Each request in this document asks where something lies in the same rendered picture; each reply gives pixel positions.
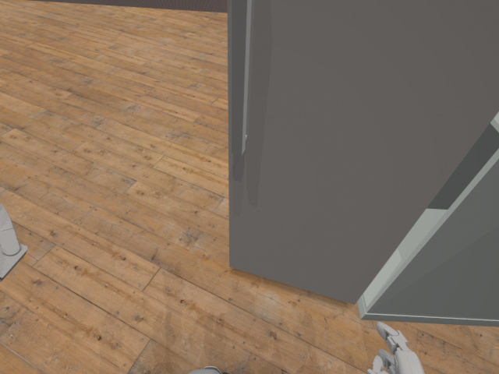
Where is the right robot hand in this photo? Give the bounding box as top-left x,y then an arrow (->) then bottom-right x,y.
367,322 -> 425,374

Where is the left robot hand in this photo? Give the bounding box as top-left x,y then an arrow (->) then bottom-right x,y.
0,204 -> 28,282

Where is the handle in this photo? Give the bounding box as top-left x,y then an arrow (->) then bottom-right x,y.
232,0 -> 252,156

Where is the fridge door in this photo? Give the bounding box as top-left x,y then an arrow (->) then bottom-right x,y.
227,0 -> 499,305

